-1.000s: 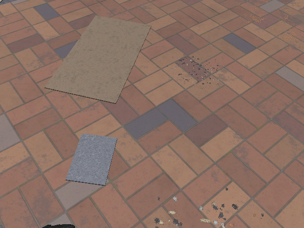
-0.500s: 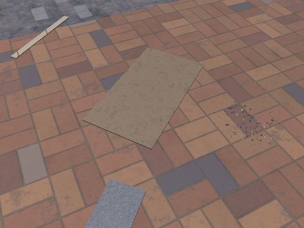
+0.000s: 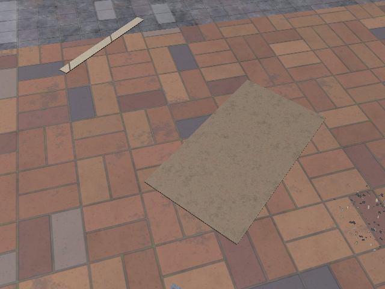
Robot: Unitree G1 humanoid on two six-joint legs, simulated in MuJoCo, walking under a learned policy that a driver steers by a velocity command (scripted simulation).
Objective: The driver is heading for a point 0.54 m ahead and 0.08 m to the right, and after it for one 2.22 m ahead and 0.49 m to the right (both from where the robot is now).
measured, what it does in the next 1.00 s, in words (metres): walks ahead: right foot, then left foot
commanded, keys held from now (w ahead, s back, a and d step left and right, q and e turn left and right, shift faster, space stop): w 0.50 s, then w+e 0.50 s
